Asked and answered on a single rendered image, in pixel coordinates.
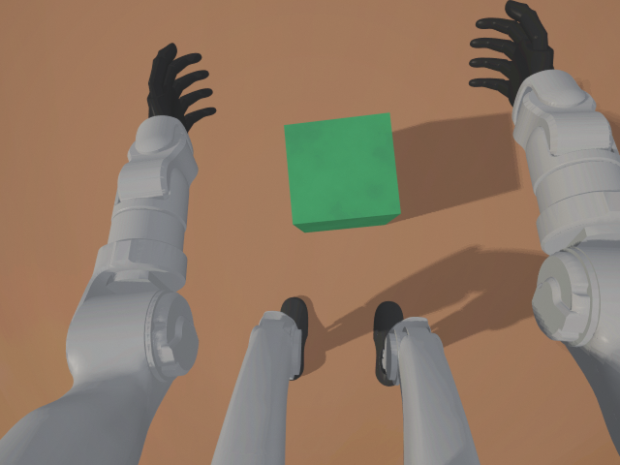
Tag robot left forearm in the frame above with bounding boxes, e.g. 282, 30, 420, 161
66, 115, 199, 376

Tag right robot hand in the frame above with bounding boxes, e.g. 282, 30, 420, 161
469, 0, 554, 107

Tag robot right foot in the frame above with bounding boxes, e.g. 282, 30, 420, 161
373, 301, 404, 387

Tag carton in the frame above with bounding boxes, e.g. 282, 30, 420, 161
284, 112, 401, 233

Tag robot right forearm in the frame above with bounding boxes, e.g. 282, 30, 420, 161
511, 70, 620, 256

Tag right robot upper arm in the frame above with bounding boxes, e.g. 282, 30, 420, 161
532, 247, 620, 456

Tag left robot hand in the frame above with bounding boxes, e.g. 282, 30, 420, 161
147, 43, 216, 133

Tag robot foot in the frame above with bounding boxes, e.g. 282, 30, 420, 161
280, 297, 308, 381
373, 301, 404, 387

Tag left robot upper arm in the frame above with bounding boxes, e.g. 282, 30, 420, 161
0, 289, 199, 465

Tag robot left foot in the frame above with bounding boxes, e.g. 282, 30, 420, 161
280, 297, 308, 381

